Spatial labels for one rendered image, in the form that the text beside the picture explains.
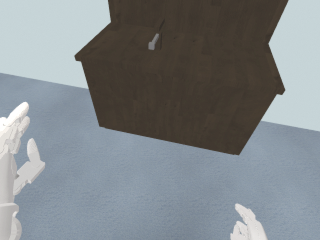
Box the right robot hand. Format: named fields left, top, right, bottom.
left=230, top=203, right=268, bottom=240

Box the tap lever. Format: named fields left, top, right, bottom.
left=148, top=33, right=159, bottom=50

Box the left robot forearm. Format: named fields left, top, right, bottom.
left=0, top=203, right=22, bottom=240

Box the left robot hand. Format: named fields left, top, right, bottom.
left=0, top=102, right=45, bottom=204

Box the counter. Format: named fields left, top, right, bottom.
left=74, top=0, right=289, bottom=156

